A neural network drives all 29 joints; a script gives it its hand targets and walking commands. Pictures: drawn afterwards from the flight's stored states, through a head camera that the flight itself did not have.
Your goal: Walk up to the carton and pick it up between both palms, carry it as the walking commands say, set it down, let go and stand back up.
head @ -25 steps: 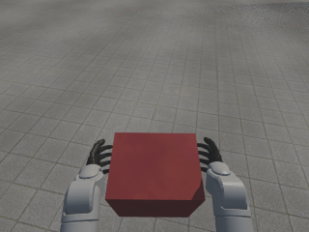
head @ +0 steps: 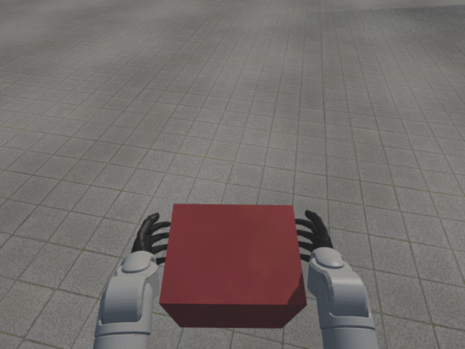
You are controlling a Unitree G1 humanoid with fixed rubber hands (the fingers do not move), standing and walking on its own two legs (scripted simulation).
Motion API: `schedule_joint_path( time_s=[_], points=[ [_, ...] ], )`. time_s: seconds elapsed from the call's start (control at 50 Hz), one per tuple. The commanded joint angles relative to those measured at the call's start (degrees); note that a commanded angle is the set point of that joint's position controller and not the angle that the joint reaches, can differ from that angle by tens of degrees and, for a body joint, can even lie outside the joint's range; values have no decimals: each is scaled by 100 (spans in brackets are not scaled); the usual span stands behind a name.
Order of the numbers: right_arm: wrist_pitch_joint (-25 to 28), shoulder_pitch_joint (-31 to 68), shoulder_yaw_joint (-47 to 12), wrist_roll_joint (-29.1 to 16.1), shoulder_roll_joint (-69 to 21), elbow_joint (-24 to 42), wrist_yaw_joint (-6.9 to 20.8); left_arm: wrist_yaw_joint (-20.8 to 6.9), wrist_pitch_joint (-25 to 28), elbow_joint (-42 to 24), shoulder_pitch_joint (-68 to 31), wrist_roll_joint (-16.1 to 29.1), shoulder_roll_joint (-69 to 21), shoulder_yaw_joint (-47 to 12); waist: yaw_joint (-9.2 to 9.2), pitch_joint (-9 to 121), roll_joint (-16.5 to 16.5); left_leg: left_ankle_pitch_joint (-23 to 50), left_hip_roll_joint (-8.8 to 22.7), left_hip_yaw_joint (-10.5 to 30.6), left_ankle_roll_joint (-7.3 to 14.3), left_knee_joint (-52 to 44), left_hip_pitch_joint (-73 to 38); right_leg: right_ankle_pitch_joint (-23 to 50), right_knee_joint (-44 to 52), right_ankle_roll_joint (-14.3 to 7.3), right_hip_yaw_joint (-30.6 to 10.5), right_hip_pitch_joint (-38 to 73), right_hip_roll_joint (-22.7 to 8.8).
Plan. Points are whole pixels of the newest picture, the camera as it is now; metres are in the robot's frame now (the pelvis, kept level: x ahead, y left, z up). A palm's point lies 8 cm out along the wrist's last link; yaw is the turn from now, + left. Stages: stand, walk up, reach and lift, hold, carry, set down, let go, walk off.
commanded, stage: carry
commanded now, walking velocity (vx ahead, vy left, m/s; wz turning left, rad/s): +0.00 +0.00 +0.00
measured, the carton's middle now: (232, 271) +0.29 +0.00 -0.03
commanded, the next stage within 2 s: none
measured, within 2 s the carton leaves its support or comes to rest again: neither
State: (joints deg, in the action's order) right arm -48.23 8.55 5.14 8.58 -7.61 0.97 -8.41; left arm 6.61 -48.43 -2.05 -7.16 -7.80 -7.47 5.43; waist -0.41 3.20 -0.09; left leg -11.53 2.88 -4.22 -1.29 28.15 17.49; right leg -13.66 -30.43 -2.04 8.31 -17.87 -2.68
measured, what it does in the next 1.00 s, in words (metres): stands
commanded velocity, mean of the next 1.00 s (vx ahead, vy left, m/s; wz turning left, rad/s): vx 0.00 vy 0.00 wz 0.00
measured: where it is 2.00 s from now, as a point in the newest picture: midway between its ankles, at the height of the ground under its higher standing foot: outside the picture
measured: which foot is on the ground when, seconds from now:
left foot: down 0.00-1.00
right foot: down 0.00-1.00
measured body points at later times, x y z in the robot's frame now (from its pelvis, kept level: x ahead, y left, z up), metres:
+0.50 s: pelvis +0.00 +0.00 +0.00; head -0.01 -0.01 +0.45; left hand +0.29 +0.14 +0.04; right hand +0.29 -0.16 +0.04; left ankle +0.03 +0.14 -0.74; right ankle +0.03 -0.09 -0.74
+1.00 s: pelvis +0.00 +0.00 +0.00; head -0.01 -0.01 +0.45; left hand +0.29 +0.14 +0.04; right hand +0.29 -0.16 +0.04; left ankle +0.03 +0.14 -0.74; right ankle +0.03 -0.10 -0.74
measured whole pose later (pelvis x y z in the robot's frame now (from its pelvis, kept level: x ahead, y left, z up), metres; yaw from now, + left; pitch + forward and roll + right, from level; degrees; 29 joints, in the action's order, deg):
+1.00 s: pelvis +0.00 +0.00 +0.00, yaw +0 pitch +1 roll +1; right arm -47.4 9.9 5.7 9.4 -7.8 -1.5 -8.2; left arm 6.4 -47.7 0.7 -8.9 -9.3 -7.7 6.1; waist -0.3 3.8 -0.2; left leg -11.4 3.6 -4.3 -1.8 28.1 17.9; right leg -13.5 -30.3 -2.4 8.5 -18.3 -2.3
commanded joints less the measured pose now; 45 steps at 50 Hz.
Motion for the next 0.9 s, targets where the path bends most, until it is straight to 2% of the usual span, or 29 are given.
schedule_joint_path(
  time_s=[0.0,0.36,0.88],
  points=[
    [201,2179,-2846,-1387,-4500,589,1192,-1057,275,-644,-2395,1289,-4256,-2700,17,1430,-62,477,421,370,227,-325,-458,505,636,-47,-671,501,-665],
    [394,2292,-2856,-1367,-4627,329,1305,-1184,469,-398,-2568,1271,-4378,-2726,19,1522,-46,527,432,338,190,-307,-450,571,625,-61,-675,534,-648],
    [257,2377,-2964,-1419,-4815,363,1348,-1235,327,-409,-2640,1303,-4571,-2854,26,1534,-43,550,438,319,165,-298,-443,599,625,-68,-673,520,-639]
  ],
)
